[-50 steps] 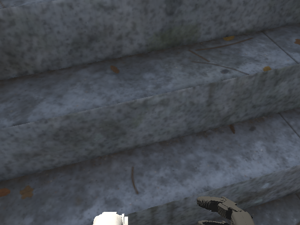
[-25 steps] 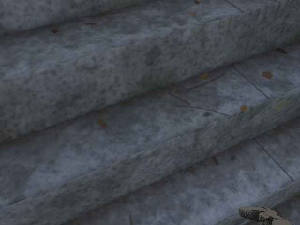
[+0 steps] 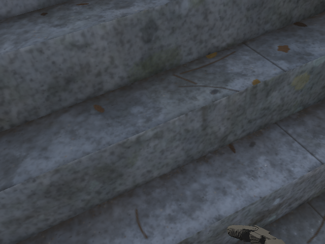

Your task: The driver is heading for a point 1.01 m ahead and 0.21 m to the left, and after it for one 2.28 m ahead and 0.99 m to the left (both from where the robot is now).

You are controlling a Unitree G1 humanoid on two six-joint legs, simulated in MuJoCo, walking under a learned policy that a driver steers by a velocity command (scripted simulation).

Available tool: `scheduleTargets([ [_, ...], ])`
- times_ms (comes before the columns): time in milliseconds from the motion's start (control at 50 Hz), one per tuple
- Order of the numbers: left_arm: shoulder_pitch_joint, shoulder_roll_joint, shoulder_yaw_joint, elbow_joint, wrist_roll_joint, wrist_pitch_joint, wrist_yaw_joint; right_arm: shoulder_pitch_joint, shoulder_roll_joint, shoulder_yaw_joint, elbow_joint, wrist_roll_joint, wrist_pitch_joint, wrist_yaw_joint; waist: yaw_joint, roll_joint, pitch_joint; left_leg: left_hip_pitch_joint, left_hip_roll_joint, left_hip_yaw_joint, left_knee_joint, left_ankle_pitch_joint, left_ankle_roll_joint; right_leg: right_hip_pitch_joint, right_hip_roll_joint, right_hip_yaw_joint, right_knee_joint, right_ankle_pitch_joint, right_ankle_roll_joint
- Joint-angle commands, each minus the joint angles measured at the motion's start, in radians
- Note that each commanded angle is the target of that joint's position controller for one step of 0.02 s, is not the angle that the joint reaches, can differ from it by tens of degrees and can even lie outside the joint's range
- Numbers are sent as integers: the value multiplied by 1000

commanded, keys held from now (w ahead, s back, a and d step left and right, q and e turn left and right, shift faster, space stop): w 1.00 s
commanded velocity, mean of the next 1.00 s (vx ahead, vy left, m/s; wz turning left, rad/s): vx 0.50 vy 0.01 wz -0.01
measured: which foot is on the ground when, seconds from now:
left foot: up 0.00-0.54, down 0.56-0.72, up 0.74-1.00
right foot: down 0.00-0.54, up 0.56-0.76, down 0.78-1.00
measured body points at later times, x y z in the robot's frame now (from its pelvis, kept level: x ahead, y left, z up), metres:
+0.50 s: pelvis +0.00 +0.11 +0.03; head -0.01 +0.10 +0.48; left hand +0.03 +0.37 -0.11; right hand +0.24 -0.08 -0.01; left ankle +0.06 +0.25 -0.47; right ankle +0.03 -0.06 -0.73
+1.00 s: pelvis -0.15 +0.15 +0.00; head -0.18 +0.15 +0.45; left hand +0.02 +0.37 -0.08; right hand +0.08 -0.04 -0.05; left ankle -0.19 +0.26 -0.32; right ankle -0.07 +0.10 -0.73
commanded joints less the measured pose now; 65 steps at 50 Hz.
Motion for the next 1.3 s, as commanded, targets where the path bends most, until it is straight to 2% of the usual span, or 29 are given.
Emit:
scheduleTargets([
  [20,66,135,46,-9,-3,-20,0,-71,-17,-15,-55,5,-27,3,-35,-204,32,-222,-20,20,15,-6,18,222,-265,430,-277,-314,-112],
  [360,29,221,56,13,-1,-20,-22,-62,-72,-12,-202,35,-16,-54,-79,-160,116,-401,46,-47,78,-358,28,224,-365,364,-428,-379,-162],
  [420,-61,265,54,-38,-6,-32,3,-155,-83,2,-304,53,-10,-59,-104,-232,132,-217,57,-101,-96,-508,35,60,-365,323,-547,-186,-145],
  [500,-242,397,68,-112,-52,14,7,174,-128,3,-211,41,19,-59,-232,-257,-47,601,-92,35,-872,-908,92,-114,-267,50,-501,344,-102],
  [520,-100,208,17,-112,-60,38,-14,54,-170,-16,-146,34,-4,-68,-64,47,-140,827,-164,56,-824,-782,105,-261,-175,64,-325,638,-100],
  [540,-124,316,33,-90,-48,51,-36,326,-185,-36,-96,17,10,-92,-226,80,-288,807,-129,-101,-991,-868,116,-193,-167,18,-160,569,-103],
  [580,-452,164,22,-208,-32,39,-107,477,-386,-112,-47,-14,67,-141,-353,533,-318,716,44,-799,-1757,-1427,213,-426,58,287,645,-198,-48],
  [620,-401,14,-5,-317,28,76,-124,0,-351,-92,-136,6,43,-169,-87,343,-160,308,42,-1030,-1833,-1443,199,-487,92,502,1208,-26,32],
  [660,-43,147,10,-150,47,89,-134,-319,-136,-27,-145,12,30,-129,128,42,-82,-152,-18,-367,-1383,-1015,132,-76,29,101,1129,100,74],
  [700,199,248,19,-76,2,109,-115,-518,-109,-25,-211,-46,-27,-122,234,14,22,-429,-90,-5,-1224,-701,-57,259,-18,3,653,-59,0],
  [740,146,200,-11,-59,-61,134,-119,-400,-41,-19,-197,-20,-11,-163,173,-311,298,-292,-232,220,-777,-655,-79,167,-73,-231,-396,249,-144],
  [760,-206,33,-67,-104,-84,93,-129,-12,-17,-30,-109,21,12,-159,-51,-599,160,95,-358,224,-155,-692,-7,-77,-139,-160,-509,636,-160],
  [800,-592,37,-114,-245,28,139,-125,146,53,-39,-168,56,17,-121,-352,-248,-92,-24,-370,-82,446,-620,-60,62,-115,-37,-4,663,-20],
  [820,-462,181,-66,-248,66,115,-131,24,37,-6,-261,90,27,-128,-327,-137,12,-250,-287,-47,353,-605,-55,131,-187,44,18,721,-1],
  [860,-234,444,62,-229,22,42,-57,3,-90,-14,-271,-36,-7,-152,-175,-158,-51,-463,-99,-167,377,-282,-79,361,-514,400,-241,-142,-155],
  [900,-366,328,38,-320,-25,-1,14,-115,-256,-71,-244,-18,-3,-130,-96,-68,-21,-392,-92,-123,329,-189,-127,291,-512,516,-402,-307,-204],
  [920,-407,310,39,-334,-76,2,17,-214,-261,-77,-243,36,-3,-106,-82,-26,-11,-299,-83,-39,280,-307,-106,249,-513,516,-505,-281,-267],
  [960,-346,302,49,-319,-70,39,24,-211,-214,-60,-232,24,-7,-54,-95,116,-74,-35,-86,-3,174,-480,-35,205,-411,405,-463,-66,-215],
  [1040,-452,415,90,-334,-45,24,18,189,-225,-78,-105,29,31,7,-297,-90,64,326,-84,-30,-134,-388,55,-146,-312,109,-494,-305,-31],
  [1100,-531,332,87,-312,-46,25,1,190,-222,-69,-77,30,25,3,-319,-60,107,512,-66,33,-514,-362,73,-208,-261,4,-463,-87,-44],
  [1140,-613,275,59,-345,-59,17,-11,323,-240,-58,-29,16,9,-16,-351,-112,14,624,-38,7,-967,-437,108,-57,-251,10,-380,-31,-2],
  [1160,-274,263,64,-266,-170,31,-27,300,-145,11,12,-105,35,-15,-140,-289,102,351,-149,-106,-983,-1155,235,160,-420,228,-451,-80,31],
  [1180,-192,235,61,-269,-188,54,-18,248,-169,-2,4,-88,47,-7,-123,-183,172,345,-84,-96,-1081,-986,266,159,-433,206,-313,-64,19],
  [1200,-134,238,46,-254,-158,57,-31,235,-133,25,2,-41,42,-1,-110,-60,128,176,-17,-305,-1310,-881,252,384,-394,108,-179,203,4],
  [1220,-319,292,55,-331,-103,84,-42,356,-153,22,-20,-11,37,-20,-223,-79,65,224,-146,-62,-1461,-984,210,445,-291,91,-407,-37,116],
  [1240,-90,54,21,-233,-141,55,-34,189,-394,-56,-94,80,21,18,-87,348,298,223,6,-918,-1767,-1475,467,-142,-7,4,213,-431,47],
  [1260,-606,204,41,-427,-53,21,-70,122,-465,-88,-154,128,-15,-16,-257,56,533,344,116,-1034,-2022,-1425,466,-595,-206,147,251,5,5],
  [1280,-463,151,57,-386,-56,24,-121,35,-566,-139,-165,88,-20,-45,-149,207,346,590,168,-1239,-2170,-1341,490,-710,-143,196,273,117,52],
  [1300,-349,198,63,-335,-36,-3,-163,63,-534,-156,-125,51,-34,-68,-125,125,208,676,171,-1183,-2150,-1266,403,-602,-175,244,310,83,9],
])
